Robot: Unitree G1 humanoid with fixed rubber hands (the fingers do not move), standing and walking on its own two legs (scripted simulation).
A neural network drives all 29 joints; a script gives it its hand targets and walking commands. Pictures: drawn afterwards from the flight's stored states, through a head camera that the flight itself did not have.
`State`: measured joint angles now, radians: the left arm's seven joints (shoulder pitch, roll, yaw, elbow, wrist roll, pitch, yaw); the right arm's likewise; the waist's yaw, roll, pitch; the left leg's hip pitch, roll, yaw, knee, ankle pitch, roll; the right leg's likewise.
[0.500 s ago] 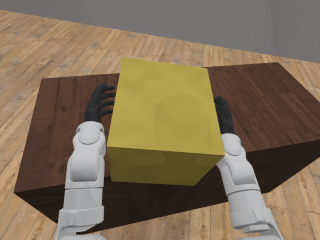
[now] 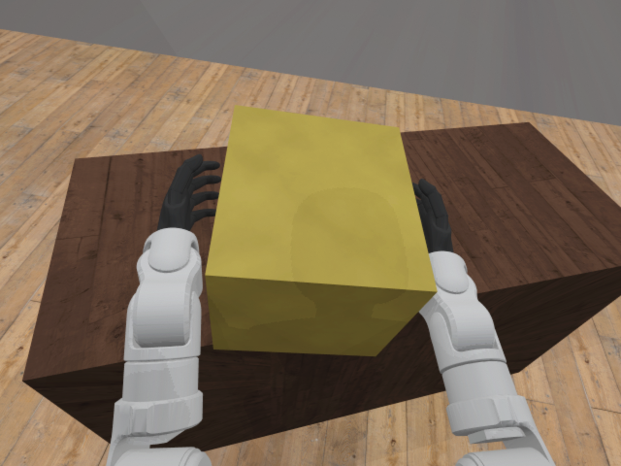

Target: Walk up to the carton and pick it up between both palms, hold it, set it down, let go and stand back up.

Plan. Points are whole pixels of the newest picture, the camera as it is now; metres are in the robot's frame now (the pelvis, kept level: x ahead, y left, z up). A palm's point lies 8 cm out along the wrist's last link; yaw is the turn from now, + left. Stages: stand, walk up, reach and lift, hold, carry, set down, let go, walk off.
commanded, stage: reach and lift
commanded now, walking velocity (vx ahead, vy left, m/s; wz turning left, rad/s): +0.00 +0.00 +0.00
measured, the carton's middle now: (308, 236) +0.37 -0.03 +0.11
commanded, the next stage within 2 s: hold in 0.10 s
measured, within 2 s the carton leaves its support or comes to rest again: neither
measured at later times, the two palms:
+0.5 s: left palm (151, 223) +0.34 +0.14 +0.18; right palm (424, 234) +0.33 -0.16 +0.15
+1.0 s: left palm (159, 210) +0.35 +0.14 +0.18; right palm (430, 226) +0.33 -0.17 +0.15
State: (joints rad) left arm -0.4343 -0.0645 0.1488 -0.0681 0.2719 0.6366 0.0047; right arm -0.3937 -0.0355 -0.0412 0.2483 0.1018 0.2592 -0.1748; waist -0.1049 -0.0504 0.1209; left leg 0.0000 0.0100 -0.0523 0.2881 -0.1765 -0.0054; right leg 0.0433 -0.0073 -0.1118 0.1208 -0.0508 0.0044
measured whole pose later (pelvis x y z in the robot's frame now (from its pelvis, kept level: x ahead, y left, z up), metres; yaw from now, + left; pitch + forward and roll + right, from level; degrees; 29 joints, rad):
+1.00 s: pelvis -0.01 -0.01 +0.00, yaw +0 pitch -9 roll -1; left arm -0.54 -0.03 0.19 -0.15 0.29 0.82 -0.04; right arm -0.48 -0.03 -0.04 0.20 0.14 0.38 -0.21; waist -0.09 -0.07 0.15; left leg 0.05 0.01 -0.06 0.25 -0.15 -0.01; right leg 0.08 -0.01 -0.12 0.12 -0.04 0.00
